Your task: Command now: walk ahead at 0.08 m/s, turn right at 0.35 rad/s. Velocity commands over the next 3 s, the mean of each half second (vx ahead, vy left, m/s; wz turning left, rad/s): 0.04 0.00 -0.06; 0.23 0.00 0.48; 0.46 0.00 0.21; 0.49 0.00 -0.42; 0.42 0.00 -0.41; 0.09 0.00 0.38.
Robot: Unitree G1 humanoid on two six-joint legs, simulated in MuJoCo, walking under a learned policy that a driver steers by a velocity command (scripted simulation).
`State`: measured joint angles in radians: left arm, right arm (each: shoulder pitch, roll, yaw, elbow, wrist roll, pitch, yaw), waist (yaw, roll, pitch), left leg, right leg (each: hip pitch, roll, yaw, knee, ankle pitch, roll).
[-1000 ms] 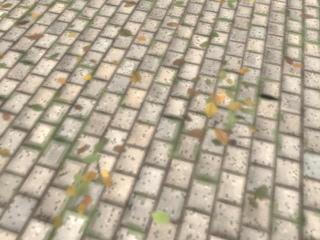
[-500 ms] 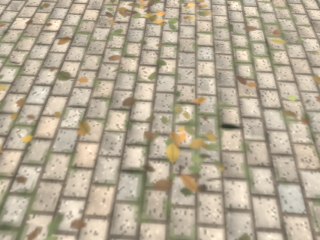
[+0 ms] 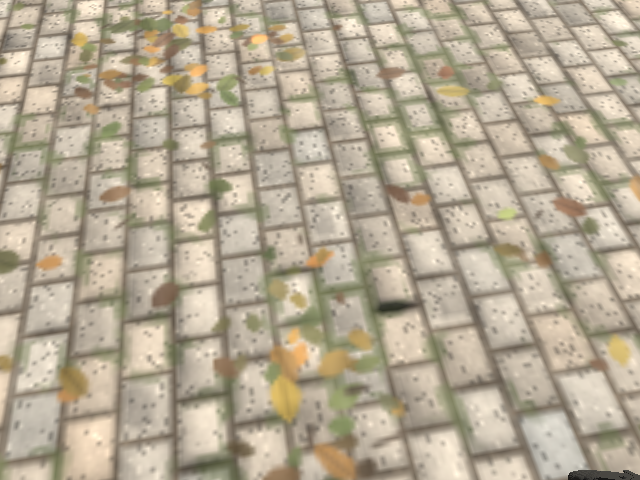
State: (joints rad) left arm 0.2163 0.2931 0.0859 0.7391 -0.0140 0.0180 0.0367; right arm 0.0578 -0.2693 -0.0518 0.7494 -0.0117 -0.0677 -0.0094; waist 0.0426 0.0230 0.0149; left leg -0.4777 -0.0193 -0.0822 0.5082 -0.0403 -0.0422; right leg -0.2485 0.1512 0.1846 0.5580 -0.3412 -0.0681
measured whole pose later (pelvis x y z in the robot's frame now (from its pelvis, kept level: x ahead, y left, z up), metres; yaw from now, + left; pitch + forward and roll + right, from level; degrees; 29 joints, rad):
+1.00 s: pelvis +0.15 +0.00 +0.01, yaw +18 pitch +2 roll +0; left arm 0.10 0.29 0.07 0.68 -0.02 -0.11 -0.01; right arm 0.35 -0.29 -0.07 0.69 0.02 -0.01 -0.01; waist -0.06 0.00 -0.03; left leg -0.21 -0.09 -0.21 0.51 -0.33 0.03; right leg -0.35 0.02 0.06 0.47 -0.19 0.01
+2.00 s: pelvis +0.61 +0.18 -0.02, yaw +7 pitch +2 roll +2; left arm 0.07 0.27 0.05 0.63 -0.02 -0.03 -0.06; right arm 0.34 -0.30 -0.08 0.84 0.01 -0.04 -0.02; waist -0.05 -0.02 0.05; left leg 0.06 0.08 0.28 0.54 -0.47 -0.03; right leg -0.52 0.00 -0.06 0.61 -0.10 -0.11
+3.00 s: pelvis +0.95 +0.20 +0.01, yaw +10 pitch +1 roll +1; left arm 0.18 0.27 0.05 0.67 0.03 -0.01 0.03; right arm 0.18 -0.34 -0.09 0.68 0.02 0.04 -0.02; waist -0.01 0.04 0.03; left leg -0.53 -0.11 -0.12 0.99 -0.44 -0.04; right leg -0.29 0.00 0.03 0.49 -0.22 -0.01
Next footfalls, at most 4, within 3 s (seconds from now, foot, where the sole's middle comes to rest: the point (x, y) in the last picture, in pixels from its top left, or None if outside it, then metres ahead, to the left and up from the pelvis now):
0.32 right None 0.06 -0.13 -0.77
1.00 right None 0.27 -0.09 -0.77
1.46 left None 0.42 0.27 -0.77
1.98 right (300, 337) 0.78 0.13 -0.77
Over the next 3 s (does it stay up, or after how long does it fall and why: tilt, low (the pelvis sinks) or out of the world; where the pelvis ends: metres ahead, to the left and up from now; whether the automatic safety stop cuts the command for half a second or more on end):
stays up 0.95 0.20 0.01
